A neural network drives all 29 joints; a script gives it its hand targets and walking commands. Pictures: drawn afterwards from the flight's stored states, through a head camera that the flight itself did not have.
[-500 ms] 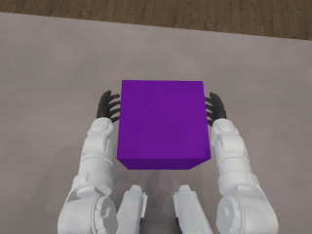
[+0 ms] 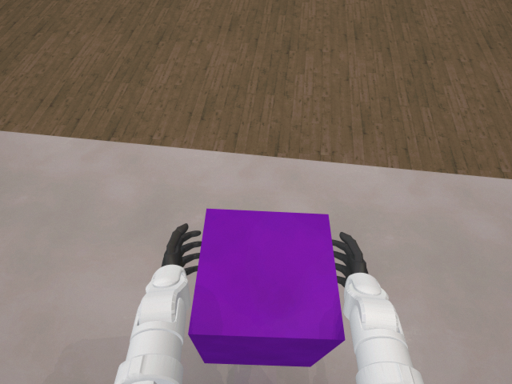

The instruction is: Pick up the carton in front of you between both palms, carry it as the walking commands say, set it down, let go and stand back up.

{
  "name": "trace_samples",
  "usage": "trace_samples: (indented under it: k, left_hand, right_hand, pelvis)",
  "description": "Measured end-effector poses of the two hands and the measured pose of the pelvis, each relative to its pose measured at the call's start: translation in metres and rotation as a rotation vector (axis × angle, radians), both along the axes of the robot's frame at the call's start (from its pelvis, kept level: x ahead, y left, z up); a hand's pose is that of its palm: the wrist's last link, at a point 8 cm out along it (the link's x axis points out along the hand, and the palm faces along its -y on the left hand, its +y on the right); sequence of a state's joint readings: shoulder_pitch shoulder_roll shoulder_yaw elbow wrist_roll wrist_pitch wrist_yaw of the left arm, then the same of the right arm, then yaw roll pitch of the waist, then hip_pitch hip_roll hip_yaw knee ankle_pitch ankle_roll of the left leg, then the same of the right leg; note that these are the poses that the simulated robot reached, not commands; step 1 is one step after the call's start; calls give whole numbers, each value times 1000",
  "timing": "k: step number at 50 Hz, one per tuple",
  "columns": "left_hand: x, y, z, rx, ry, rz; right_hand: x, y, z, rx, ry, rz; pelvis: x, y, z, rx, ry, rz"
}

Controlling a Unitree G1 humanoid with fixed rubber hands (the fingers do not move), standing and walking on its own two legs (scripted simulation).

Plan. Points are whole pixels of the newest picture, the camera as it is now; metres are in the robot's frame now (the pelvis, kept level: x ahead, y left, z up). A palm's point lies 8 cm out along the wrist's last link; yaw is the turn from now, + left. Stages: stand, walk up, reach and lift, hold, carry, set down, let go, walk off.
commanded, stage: reach and lift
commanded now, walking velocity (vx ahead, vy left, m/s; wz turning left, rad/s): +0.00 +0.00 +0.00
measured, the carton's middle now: (262, 293) +0.31 +0.00 -0.09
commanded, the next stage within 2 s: hold in 1.22 s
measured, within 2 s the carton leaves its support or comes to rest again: neither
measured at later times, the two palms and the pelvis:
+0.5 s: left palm (165, 264) +0.29 +0.15 +0.05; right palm (367, 274) +0.28 -0.15 +0.04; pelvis -0.01 +0.00 +0.02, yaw +0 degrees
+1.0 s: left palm (164, 258) +0.30 +0.15 +0.06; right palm (369, 266) +0.29 -0.15 +0.06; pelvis +0.01 +0.00 +0.03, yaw +0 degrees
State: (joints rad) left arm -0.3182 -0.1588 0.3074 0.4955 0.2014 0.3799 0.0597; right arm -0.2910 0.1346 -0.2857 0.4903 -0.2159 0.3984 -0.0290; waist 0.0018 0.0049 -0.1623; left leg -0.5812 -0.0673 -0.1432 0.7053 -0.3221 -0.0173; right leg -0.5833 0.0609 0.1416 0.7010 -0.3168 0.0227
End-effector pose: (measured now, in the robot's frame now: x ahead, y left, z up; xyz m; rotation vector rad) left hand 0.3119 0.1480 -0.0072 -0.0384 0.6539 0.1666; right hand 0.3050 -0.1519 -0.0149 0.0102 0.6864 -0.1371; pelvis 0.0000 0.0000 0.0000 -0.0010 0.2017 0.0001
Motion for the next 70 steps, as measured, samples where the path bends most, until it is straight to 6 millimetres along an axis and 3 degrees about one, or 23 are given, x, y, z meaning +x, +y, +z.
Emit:
trace_samples:
  k: [8,13,26,33,54,70]
  left_hand:
    - [-11,1,43,29,-12,-28]
    - [-16,2,58,41,-4,-36]
    - [-19,0,59,39,14,-36]
    - [-16,0,67,40,-6,-35]
    - [-15,0,71,53,13,-49]
    - [-22,1,93,59,-28,-45]
  right_hand:
    - [-12,1,45,-20,-13,9]
    - [-16,2,60,-37,-5,25]
    - [-21,0,60,-31,13,18]
    - [-15,0,70,-35,-7,22]
    - [-15,0,75,-54,11,32]
    - [-20,1,96,-50,-30,34]
  pelvis:
    - [7,0,20,0,-151,-1]
    - [4,-1,24,1,-217,1]
    - [-9,-2,23,2,-262,2]
    - [-5,-4,26,2,-263,6]
    - [7,-3,30,2,-280,6]
    - [4,-3,31,3,-312,5]
